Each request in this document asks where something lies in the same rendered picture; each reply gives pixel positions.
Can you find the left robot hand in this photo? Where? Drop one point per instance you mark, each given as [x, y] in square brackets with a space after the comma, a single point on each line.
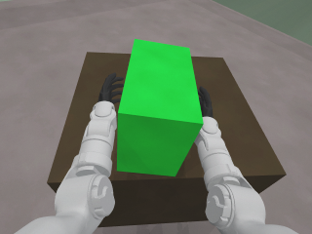
[106, 93]

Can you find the right robot upper arm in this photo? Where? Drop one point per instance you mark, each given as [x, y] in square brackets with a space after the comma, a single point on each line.
[236, 209]

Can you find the carton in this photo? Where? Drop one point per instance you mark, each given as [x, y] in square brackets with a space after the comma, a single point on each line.
[159, 115]

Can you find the right robot hand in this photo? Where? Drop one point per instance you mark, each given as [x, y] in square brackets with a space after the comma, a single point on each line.
[205, 102]

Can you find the right robot forearm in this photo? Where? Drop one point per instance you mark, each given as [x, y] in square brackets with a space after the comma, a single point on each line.
[215, 158]

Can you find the left robot forearm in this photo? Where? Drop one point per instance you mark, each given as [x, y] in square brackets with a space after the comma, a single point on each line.
[97, 144]

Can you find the pedestal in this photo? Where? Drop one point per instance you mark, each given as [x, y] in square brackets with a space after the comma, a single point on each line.
[142, 199]

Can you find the left robot upper arm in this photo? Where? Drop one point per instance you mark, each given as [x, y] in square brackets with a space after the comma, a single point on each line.
[81, 204]

